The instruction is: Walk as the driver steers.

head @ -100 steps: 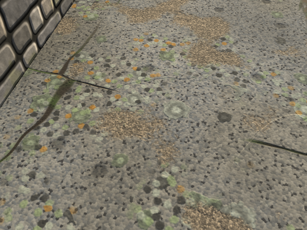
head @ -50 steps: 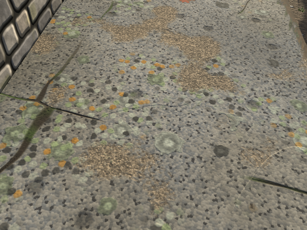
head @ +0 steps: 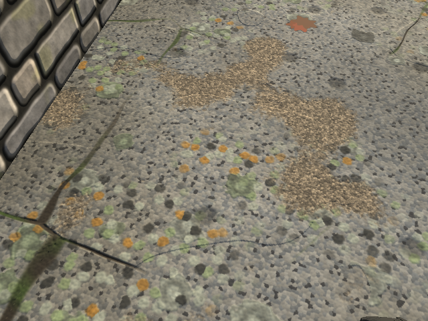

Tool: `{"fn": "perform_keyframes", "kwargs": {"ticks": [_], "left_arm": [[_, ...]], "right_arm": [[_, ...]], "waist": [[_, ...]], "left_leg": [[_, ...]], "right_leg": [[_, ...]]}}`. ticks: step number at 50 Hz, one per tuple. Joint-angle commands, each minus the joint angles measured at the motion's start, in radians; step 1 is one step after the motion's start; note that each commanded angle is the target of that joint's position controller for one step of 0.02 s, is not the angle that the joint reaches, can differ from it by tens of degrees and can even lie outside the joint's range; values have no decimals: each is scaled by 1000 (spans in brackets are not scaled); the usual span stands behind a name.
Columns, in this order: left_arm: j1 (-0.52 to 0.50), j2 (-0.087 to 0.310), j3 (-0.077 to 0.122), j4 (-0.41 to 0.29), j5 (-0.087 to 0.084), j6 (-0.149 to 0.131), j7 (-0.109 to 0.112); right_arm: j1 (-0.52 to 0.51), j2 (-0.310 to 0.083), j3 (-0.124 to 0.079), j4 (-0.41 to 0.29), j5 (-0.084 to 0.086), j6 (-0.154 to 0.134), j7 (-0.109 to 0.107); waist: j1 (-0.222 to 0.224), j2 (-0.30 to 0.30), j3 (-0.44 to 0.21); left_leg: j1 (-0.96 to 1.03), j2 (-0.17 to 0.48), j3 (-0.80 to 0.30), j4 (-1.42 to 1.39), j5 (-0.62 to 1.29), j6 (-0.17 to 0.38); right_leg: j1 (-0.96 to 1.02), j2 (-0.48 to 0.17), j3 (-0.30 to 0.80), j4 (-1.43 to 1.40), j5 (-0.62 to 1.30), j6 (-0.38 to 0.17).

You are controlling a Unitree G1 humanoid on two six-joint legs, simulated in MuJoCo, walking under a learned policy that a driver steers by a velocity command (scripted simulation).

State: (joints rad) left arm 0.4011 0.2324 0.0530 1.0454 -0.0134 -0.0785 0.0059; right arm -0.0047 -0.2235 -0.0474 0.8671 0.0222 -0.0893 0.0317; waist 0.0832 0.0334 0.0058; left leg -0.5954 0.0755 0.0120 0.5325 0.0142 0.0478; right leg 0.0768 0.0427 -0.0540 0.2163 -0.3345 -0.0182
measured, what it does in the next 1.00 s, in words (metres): walks ahead: left foot, then right foot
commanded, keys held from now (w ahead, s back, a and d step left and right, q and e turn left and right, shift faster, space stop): w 1.00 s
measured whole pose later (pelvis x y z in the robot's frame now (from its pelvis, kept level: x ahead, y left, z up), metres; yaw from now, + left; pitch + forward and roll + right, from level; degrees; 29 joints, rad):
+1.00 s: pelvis +0.56 -0.03 +0.01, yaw +0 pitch +2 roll -1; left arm 0.36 0.22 0.05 1.01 0.00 -0.09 0.00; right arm 0.06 -0.25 -0.07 0.90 0.01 -0.07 0.00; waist 0.06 0.04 0.00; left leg -0.69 0.13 -0.03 0.68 0.07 0.02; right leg -0.01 0.07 -0.06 0.19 -0.21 -0.06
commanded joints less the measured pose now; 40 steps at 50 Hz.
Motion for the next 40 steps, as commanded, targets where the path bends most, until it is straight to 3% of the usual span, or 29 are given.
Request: {"fn": "perform_keyframes", "kwargs": {"ticks": [1, 2, 3, 4, 5, 6, 7, 8, 10, 12, 16, 19, 25, 27, 28, 29, 30, 31, 32, 33, 34, 35, 36, 37, 38, 40], "left_arm": [[5, 182, 40, -26, -4, 9, 7], [-17, 167, 34, -34, -2, 13, 6], [-27, 137, 18, -59, 10, 11, 5], [90, 8, -19, -67, 11, -11, -7], [54, 65, -7, -53, -7, -39, -12], [-45, 141, 14, -87, -33, -54, -15], [-105, 146, 16, -102, -35, -56, -9], [-134, 138, 23, -105, -19, -50, 0], [-91, 93, 26, -96, -9, -20, 6], [-90, 67, 26, -99, -6, -2, 9], [-240, 76, 31, -153, 9, 0, 7], [-343, 58, 23, -182, 4, -7, -5], [-495, 66, 11, -241, -8, -17, -36], [-477, 87, 16, -247, -9, -23, -45], [-432, 107, 24, -239, -9, -26, -46], [-333, 134, 41, -212, -6, -27, -44], [-154, 185, 67, -155, -3, -27, -38], [26, 270, 87, -121, 8, -23, -27], [50, 301, 88, -104, 9, -22, -37], [15, 205, 61, -115, 0, -25, -38], [-74, 161, 48, -135, -2, -29, -34], [-155, 142, 38, -153, 6, -31, -35], [-201, 114, 31, -157, 17, -33, -38], [-213, 92, 23, -153, 26, -36, -39], [-204, 87, 22, -145, 26, -37, -40], [-171, 115, 27, -127, 19, -41, -32]], "right_arm": [[-11, -123, -32, -65, 2, -25, 10], [152, -165, -57, -14, 0, -26, 5], [355, -238, -81, 34, -13, -25, -5], [465, -321, -100, 64, -21, -18, -5], [460, -232, -71, 61, -19, -16, -5], [362, -182, -54, 47, -12, -18, -7], [266, -150, -42, 22, -13, -18, -7], [207, -118, -32, 16, -22, -20, -2], [183, -84, -22, 26, -33, -25, 5], [215, -113, -28, 45, -29, -30, -1], [286, -146, -34, 71, -26, -23, -27], [328, -153, -33, 84, -18, -18, -36], [420, -169, -43, 134, -6, 2, -43], [410, -182, -51, 137, -3, 12, -47], [392, -190, -54, 133, -3, 16, -48], [367, -191, -54, 128, -2, 22, -49], [359, -164, -43, 120, -7, 26, -48], [385, -127, -25, 95, -29, 25, -49], [506, 5, 10, 100, -18, -1, -35], [423, -112, -15, 103, 8, -24, -30], [324, -156, -26, 72, 24, -38, -28], [278, -152, -28, 64, 19, -39, -37], [256, -145, -36, 63, 4, -32, -44], [280, -128, -38, 66, 0, -18, -44], [297, -105, -37, 69, 0, -6, -44], [281, -89, -37, 63, -3, 10, -47]], "waist": [[-84, -131, 15], [-165, -123, -79], [-237, -60, -226], [-192, 196, -381], [-209, 179, -411], [-192, 140, -255], [-159, 61, -160], [-128, 10, -91], [-72, 44, -55], [-58, 42, -26], [-84, 18, 20], [-114, 26, 41], [-152, 27, 90], [-127, 40, 75], [-97, 54, 45], [-39, 60, -15], [34, 37, -124], [71, -121, -282], [-7, -373, -391], [24, -245, -324], [13, -192, -193], [-21, -94, -126], [-49, -72, -73], [-81, -97, -67], [-93, -107, -61], [-102, -97, -27]], "left_leg": [[96, -51, 39, -42, -93, 44], [315, -82, 62, -55, -73, 74], [645, 55, -91, -15, -53, 138], [1030, 305, -573, -100, -245, 299], [1037, 322, -742, -217, -307, 289], [908, 287, -581, -228, -291, 231], [741, 250, -443, -254, -202, 203], [595, 211, -349, -292, -131, 188], [450, 156, -247, -353, -86, 171], [401, 149, -193, -391, -35, 189], [442, 140, -133, -421, 23, 181], [454, 112, -75, -431, 14, 153], [626, 177, -71, -372, 9, 141], [674, 200, -75, -321, 94, 125], [680, 197, -67, -269, 223, 114], [666, 169, -38, -153, 392, 95], [579, 111, 3, 58, 427, 65], [349, 35, 51, 406, 84, 27], [-18, -147, -33, 700, -579, -19], [-130, -90, -143, 809, -587, 2], [-183, -39, -118, 808, -491, 20], [-136, 16, -92, 761, -391, 20], [-90, 46, -85, 701, -335, 17], [-28, 70, -93, 666, -299, 18], [-1, 77, -90, 635, -286, 15], [-23, 87, -77, 565, -250, 1]], "right_leg": [[22, -299, 110, 119, 725, -139], [-25, -250, 70, 296, 849, -114], [-231, -196, 30, 584, 673, -79], [-657, -8, 15, 981, 101, -3], [-777, -6, 176, 1115, -221, -24], [-858, -67, 168, 1154, -163, -44], [-834, -125, 134, 1114, -65, -49], [-790, -158, 120, 1049, 0, -46], [-678, -196, 126, 966, 63, -44], [-682, -204, 113, 906, 98, -29], [-794, -205, 104, 681, 298, 4], [-758, -171, 73, 497, 430, 4], [-776, -138, 63, 330, 381, -22], [-727, -123, 54, 302, 303, -47], [-645, -98, 34, 295, 268, -61], [-497, -61, 0, 279, 261, -81], [-245, -57, 4, 293, 280, -113], [66, -270, 267, 304, 280, -179], [335, -448, 751, 138, 70, -332], [288, -412, 750, 86, -29, -287], [156, -383, 594, 75, 26, -241], [5, -350, 481, 52, 141, -220], [-117, -315, 397, 23, 225, -210], [-182, -292, 345, -4, 261, -202], [-213, -280, 315, -30, 276, -206], [-246, -273, 262, -69, 319, -217]]}}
